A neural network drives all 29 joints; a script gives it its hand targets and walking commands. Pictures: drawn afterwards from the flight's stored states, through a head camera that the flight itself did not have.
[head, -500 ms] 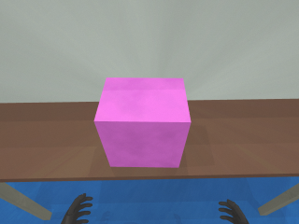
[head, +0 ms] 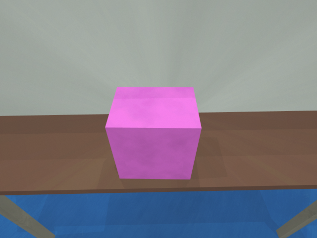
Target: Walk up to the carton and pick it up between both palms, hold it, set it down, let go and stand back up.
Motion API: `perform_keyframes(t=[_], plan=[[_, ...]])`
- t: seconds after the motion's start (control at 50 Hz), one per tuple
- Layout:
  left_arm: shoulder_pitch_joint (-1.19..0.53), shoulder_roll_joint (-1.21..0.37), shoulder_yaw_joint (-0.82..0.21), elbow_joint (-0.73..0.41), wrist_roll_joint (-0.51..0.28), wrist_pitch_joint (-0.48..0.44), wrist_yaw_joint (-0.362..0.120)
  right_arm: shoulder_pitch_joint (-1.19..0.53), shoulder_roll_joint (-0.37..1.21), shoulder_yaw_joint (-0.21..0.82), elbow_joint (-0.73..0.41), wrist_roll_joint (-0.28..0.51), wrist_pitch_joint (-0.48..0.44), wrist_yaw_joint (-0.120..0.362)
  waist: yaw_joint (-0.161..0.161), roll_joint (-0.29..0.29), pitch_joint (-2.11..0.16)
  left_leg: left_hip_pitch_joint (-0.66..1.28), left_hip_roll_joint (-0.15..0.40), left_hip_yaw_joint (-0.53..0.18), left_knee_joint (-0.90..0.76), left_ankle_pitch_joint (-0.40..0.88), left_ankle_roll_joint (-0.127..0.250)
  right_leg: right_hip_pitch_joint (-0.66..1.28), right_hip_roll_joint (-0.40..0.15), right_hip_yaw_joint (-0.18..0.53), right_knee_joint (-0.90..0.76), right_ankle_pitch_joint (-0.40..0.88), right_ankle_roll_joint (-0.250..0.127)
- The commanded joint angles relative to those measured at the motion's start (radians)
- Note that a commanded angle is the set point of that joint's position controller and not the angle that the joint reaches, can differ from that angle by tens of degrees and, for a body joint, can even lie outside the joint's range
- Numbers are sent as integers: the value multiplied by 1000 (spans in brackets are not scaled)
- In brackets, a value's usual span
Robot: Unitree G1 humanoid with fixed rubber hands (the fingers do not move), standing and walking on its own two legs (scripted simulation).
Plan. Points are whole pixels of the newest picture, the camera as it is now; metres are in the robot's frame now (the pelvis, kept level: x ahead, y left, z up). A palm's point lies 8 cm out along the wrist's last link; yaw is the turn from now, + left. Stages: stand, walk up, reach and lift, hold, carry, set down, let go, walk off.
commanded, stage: stand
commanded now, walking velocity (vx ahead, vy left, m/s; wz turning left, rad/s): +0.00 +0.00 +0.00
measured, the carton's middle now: (154, 134) +0.41 +0.03 +0.04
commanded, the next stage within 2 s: none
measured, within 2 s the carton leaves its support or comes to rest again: neither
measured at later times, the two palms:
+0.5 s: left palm out of the picture -0.03 +0.26 -0.13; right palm out of the picture -0.04 -0.25 -0.13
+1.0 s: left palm out of the picture -0.03 +0.24 -0.13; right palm out of the picture -0.04 -0.24 -0.14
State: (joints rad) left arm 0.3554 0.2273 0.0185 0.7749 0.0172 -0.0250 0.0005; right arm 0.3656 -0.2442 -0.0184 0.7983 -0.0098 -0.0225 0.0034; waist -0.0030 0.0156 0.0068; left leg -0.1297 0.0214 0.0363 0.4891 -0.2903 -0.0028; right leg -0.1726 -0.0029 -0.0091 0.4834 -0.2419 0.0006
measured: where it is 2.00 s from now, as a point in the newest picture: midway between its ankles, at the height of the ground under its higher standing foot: outside the picture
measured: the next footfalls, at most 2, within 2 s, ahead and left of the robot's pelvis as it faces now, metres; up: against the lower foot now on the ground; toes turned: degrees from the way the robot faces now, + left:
none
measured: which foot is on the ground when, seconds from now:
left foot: down 0.00-1.00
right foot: down 0.00-1.00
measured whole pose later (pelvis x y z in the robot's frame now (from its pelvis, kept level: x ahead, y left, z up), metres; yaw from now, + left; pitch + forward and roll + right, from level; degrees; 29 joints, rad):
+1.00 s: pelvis -0.03 +0.00 +0.00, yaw -1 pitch -2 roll +0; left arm 0.38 0.20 0.00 0.95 0.01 -0.01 0.02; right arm 0.39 -0.21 0.00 0.96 -0.01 -0.01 -0.02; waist 0.00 0.01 0.01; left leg -0.21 0.01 0.05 0.49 -0.24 0.00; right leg -0.26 -0.01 0.01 0.49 -0.19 0.01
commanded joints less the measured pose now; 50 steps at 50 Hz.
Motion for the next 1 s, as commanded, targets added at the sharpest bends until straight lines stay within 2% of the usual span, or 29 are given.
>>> perform_keyframes(t=[0.0, 0.02, 0.08, 0.1, 0.14, 0.18, 0.28, 0.34, 0.36, 0.42, 0.48, 0.5, 0.58, 0.64, 0.68, 0.72, 0.74, 0.88, 0.9, 0.94, 0.98], plan=[[20, 154, 44, -74, -1, -22, 11, 28, -145, -34, -68, 2, -23, -9, 1, -17, 96, -125, 73, -98, -131, 46, 28, -32, -85, 98, -109, 98, -25], [20, 159, 45, -67, -2, -23, 12, 36, -144, -33, -58, 2, -23, -8, 1, -30, 91, -120, 76, -97, -132, 33, 28, -29, -84, 98, -111, 86, -24], [37, 143, 36, -55, -2, -23, 11, 38, -154, -33, -46, 3, -24, -12, 5, -18, 87, -126, 75, -100, -139, 11, 22, -35, -82, 97, -112, 54, -21], [39, 148, 37, -48, -1, -22, 12, 39, -147, -33, -41, 3, -23, -10, 1, -34, 101, -138, 75, -102, -143, -12, 23, -42, -80, 95, -113, 33, -20], [48, 144, 37, -38, -2, -21, 12, 47, -147, -32, -26, 2, -21, -11, 6, -5, 97, -148, 74, -106, -154, -46, 28, -39, -81, 102, -118, 3, -20], [59, 140, 38, -23, -4, -18, 12, 49, -142, -29, -18, 3, -19, -12, 8, -3, 128, -171, 76, -111, -172, -85, 27, -70, -77, 103, -120, -35, -18], [69, 144, 33, 10, -4, -16, 14, 65, -141, -27, 9, 3, -15, -13, 4, -33, 131, -175, 69, -106, -160, -103, 25, -83, -78, 109, -131, -66, -18], [78, 145, 36, 30, -1, -12, 16, 71, -140, -31, 16, 3, -14, -16, 2, -3, 129, -197, 79, -128, -183, -177, 27, -94, -71, 104, -116, -105, -14], [84, 137, 33, 36, -2, -9, 16, 72, -143, -30, 25, 6, -11, -16, 4, -9, 141, -217, 83, -133, -195, -195, 27, -89, -69, 102, -117, -107, -12], [93, 136, 30, 47, 1, -12, 16, 72, -145, -31, 33, 0, -10, -18, 5, 0, 123, -209, 73, -126, -189, -192, 25, -95, -71, 105, -113, -108, -6], [100, 133, 30, 62, 0, -11, 20, 80, -143, -33, 41, 1, -8, -19, 0, -35, 117, -197, 75, -128, -175, -179, 27, -109, -72, 112, -120, -117, -6], [98, 135, 29, 65, 0, -11, 21, 82, -138, -30, 49, 1, -8, -18, 4, -20, 116, -202, 68, -119, -171, -167, 27, -105, -75, 116, -120, -110, -5], [96, 131, 29, 78, -2, -8, 22, 93, -129, -30, 65, 2, -4, -20, -2, -33, 119, -194, 69, -120, -163, -170, 28, -136, -73, 118, -128, -135, -7], [103, 121, 24, 91, -2, -5, 23, 99, -129, -26, 70, -1, -3, -23, -5, -11, 133, -193, 63, -115, -159, -155, 26, -146, -73, 121, -128, -125, -6], [105, 128, 26, 95, -4, -4, 22, 100, -127, -25, 71, 1, -2, -24, -1, -33, 145, -196, 66, -119, -157, -149, 25, -157, -75, 126, -136, -143, -4], [104, 130, 30, 106, -5, -2, 23, 101, -121, -24, 81, 2, 0, -25, -4, -13, 129, -198, 65, -121, -163, -176, 23, -152, -75, 126, -132, -161, -7], [99, 125, 27, 102, -6, -1, 24, 101, -115, -20, 83, 2, -1, -26, -1, -26, 140, -201, 71, -124, -167, -172, 24, -148, -76, 124, -128, -143, -9], [97, 109, 17, 119, -6, -6, 29, 89, -108, -19, 102, 3, -5, -30, 10, -20, 96, -166, 72, -107, -147, -80, 22, -116, -81, 124, -119, -50, -6], [96, 111, 16, 126, -6, -7, 31, 89, -105, -17, 101, 4, -6, -30, 3, -30, 88, -152, 72, -106, -143, -54, 21, -116, -81, 123, -119, -31, -7], [87, 112, 18, 132, -7, -5, 32, 88, -96, -14, 116, 4, -3, -29, 1, -16, 93, -144, 72, -99, -141, -53, 21, -123, -82, 128, -125, -52, -10], [84, 105, 13, 136, -12, -2, 31, 96, -100, -13, 114, 6, -3, -31, -6, -37, 117, -158, 73, -99, -146, -41, 18, -127, -78, 120, -127, -35, -7]])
